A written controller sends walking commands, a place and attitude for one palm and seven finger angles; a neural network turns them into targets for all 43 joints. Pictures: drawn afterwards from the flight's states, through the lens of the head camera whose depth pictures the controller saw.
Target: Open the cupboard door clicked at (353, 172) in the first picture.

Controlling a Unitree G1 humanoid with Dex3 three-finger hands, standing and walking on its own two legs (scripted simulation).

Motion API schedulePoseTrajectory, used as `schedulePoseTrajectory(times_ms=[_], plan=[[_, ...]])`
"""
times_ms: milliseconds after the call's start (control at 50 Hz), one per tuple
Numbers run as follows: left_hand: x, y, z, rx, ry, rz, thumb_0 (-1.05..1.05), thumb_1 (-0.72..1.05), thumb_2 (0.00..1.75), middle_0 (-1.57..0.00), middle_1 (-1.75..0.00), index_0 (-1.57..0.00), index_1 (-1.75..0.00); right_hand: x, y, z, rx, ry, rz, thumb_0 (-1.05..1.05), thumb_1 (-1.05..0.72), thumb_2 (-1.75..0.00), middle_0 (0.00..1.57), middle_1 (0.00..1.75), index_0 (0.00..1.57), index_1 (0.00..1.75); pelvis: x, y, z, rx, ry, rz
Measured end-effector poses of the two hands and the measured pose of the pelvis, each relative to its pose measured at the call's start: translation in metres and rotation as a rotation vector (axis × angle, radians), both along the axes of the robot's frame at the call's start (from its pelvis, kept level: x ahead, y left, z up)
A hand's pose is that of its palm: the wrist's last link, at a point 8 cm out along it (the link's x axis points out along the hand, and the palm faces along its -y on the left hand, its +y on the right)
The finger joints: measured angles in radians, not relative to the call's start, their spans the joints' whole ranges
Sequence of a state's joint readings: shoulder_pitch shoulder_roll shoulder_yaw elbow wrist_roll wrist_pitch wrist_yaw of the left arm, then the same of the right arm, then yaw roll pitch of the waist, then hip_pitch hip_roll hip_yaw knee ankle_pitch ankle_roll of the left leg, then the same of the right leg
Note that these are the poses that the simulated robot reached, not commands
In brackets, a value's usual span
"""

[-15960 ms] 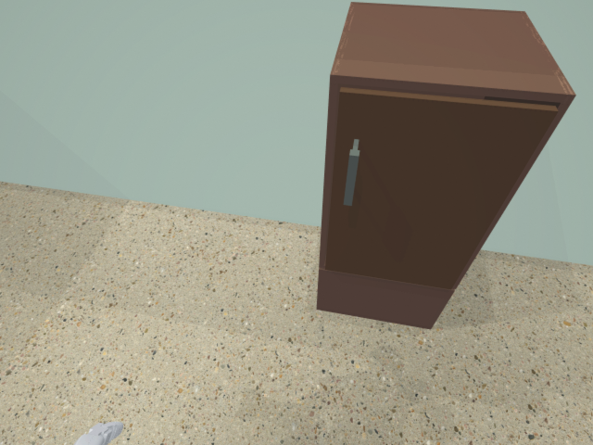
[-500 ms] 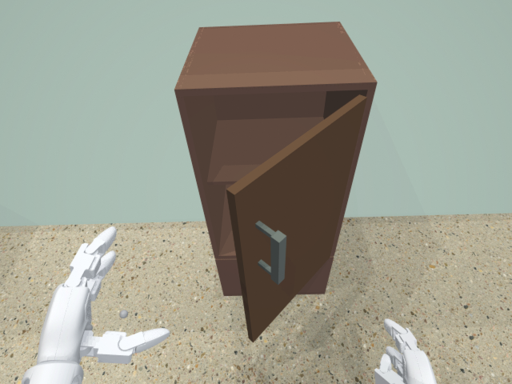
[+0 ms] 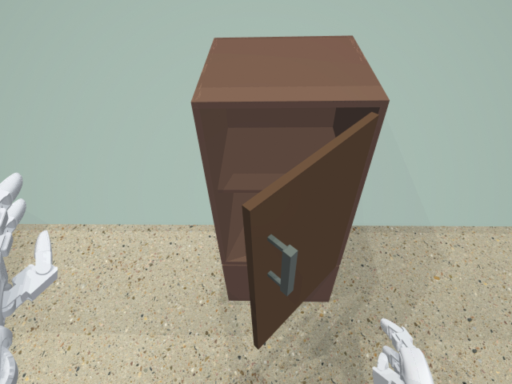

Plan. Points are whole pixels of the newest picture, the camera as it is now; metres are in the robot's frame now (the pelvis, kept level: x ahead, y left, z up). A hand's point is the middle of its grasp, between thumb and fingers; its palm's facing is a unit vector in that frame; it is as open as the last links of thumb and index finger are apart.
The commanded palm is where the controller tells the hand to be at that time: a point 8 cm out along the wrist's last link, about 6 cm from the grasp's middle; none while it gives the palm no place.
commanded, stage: draw the hand back to the body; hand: left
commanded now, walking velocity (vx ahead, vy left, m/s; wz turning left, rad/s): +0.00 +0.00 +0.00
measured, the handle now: (280, 265) +0.35 +0.01 -0.04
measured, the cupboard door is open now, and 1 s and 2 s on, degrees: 46 46 46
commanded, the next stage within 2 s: step back with the hand held close in 0.28 s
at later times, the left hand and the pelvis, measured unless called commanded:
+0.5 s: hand (70, 262) +0.20 +0.25 +0.17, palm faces +0.47 -0.77 -0.42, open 7.5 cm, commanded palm +0.14 +0.28 +0.18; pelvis +0.00 -0.02 +0.00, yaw +0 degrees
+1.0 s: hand (21, 325) +0.13 +0.27 +0.16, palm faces +0.39 -0.77 -0.50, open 7.4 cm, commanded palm +0.07 +0.31 +0.18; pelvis -0.08 +0.01 +0.00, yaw -1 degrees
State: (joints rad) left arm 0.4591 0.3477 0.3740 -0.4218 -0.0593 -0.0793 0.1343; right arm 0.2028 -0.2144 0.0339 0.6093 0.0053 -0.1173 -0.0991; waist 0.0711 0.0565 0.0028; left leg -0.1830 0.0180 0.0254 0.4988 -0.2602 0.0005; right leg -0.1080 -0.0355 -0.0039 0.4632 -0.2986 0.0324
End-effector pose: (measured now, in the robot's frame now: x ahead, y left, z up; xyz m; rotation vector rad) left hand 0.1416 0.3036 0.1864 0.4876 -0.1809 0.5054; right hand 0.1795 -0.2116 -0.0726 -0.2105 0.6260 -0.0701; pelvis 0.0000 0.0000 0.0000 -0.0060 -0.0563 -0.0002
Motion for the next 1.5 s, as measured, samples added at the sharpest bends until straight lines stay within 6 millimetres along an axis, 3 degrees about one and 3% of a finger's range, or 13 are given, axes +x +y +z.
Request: schedulePoseTrajectory(times_ms=[180,500,720,860,1040,1240,1420,1500], plan=[[0.005,-0.015,-0.017,-0.059,0.063,-0.028,0.01,0.87,0.88,-0.21,-0.30,-0.20,-0.30,-0.002,-0.013,0.001,-0.018,0.024,-0.014,0.02,-0.91,-0.89,0.20,0.30,0.21,0.30,0.002,-0.007,0.002,0.001,-0.007,-0.001],[0.010,-0.022,0.002,0.017,0.014,-0.035,0.02,0.89,0.89,-0.21,-0.30,-0.21,-0.30,-0.002,-0.030,-0.002,-0.010,0.044,-0.030,0.02,-0.91,-0.89,0.20,0.30,0.21,0.30,0.000,-0.020,0.003,-0.009,0.008,0.003],[0.005,-0.024,-0.006,0.080,0.126,-0.137,0.02,0.89,0.89,-0.21,-0.30,-0.21,-0.30,-0.033,-0.046,-0.001,-0.036,0.103,-0.145,0.02,-0.91,-0.89,0.20,0.30,0.21,0.29,-0.021,-0.009,0.003,-0.002,0.050,-0.026],[-0.020,-0.014,-0.003,0.099,0.085,-0.139,0.02,0.89,0.89,-0.22,-0.30,-0.21,-0.30,-0.065,-0.039,0.001,-0.050,0.114,-0.157,0.02,-0.91,-0.89,0.20,0.30,0.21,0.29,-0.048,-0.002,0.001,-0.009,0.046,-0.025],[-0.068,0.001,-0.005,0.121,0.021,-0.118,0.02,0.89,0.89,-0.21,-0.30,-0.21,-0.30,-0.109,-0.020,-0.005,-0.056,0.108,-0.123,0.02,-0.91,-0.89,0.20,0.30,0.21,0.29,-0.086,0.009,-0.006,-0.029,0.034,0.000],[-0.142,0.006,-0.002,0.158,-0.049,-0.015,0.02,0.89,0.89,-0.21,-0.30,-0.21,-0.30,-0.135,-0.006,-0.023,-0.045,0.101,-0.002,0.02,-0.91,-0.89,0.20,0.30,0.21,0.30,-0.129,0.001,-0.017,-0.030,0.025,0.082],[-0.172,0.017,0.002,0.136,-0.126,-0.052,0.01,0.88,0.89,-0.21,-0.30,-0.21,-0.30,-0.169,0.002,-0.013,-0.084,0.071,-0.012,0.02,-0.91,-0.89,0.20,0.30,0.21,0.30,-0.176,0.012,-0.017,-0.071,0.021,0.100],[-0.200,0.019,0.014,0.179,-0.166,-0.052,0.02,0.89,0.89,-0.21,-0.30,-0.21,-0.30,-0.186,0.008,-0.010,-0.048,0.043,0.007,0.02,-0.91,-0.89,0.20,0.30,0.21,0.30,-0.198,0.005,-0.018,-0.086,0.033,0.126]])
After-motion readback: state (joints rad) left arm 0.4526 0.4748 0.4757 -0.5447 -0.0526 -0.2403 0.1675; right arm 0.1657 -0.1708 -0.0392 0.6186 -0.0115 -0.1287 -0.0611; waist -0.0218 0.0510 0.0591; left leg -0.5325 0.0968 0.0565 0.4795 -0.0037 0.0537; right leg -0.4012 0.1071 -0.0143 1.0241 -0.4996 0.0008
